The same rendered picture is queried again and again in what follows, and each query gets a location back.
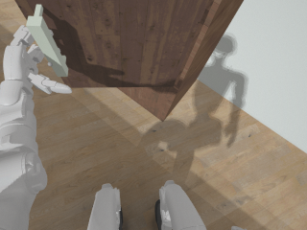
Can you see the robot left thigh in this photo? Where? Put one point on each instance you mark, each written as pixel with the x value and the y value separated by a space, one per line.
pixel 106 205

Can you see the cupboard door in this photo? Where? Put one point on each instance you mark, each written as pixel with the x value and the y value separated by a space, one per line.
pixel 120 43

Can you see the handle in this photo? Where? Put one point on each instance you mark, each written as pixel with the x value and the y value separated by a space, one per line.
pixel 42 36

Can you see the left robot forearm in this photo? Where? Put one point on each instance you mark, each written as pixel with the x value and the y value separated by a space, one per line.
pixel 17 119

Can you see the left robot upper arm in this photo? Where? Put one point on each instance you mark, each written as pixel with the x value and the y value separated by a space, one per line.
pixel 22 176

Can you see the right robot shin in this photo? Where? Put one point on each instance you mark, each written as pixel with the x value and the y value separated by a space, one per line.
pixel 165 216

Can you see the left robot hand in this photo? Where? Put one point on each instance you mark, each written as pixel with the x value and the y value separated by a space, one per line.
pixel 17 63

